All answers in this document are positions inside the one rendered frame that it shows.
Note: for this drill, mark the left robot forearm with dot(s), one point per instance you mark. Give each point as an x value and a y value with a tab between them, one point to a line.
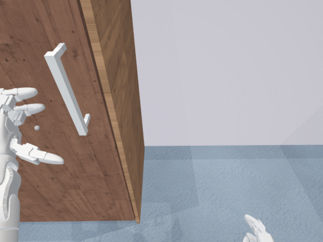
10	182

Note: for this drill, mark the left robot hand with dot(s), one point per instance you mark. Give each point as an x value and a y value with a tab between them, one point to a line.
11	117

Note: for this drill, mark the wardrobe door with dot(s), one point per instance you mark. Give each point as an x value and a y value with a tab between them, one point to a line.
90	185

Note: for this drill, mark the right robot hand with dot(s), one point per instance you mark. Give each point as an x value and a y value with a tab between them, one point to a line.
258	229

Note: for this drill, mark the handle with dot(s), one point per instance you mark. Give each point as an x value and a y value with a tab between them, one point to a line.
56	67

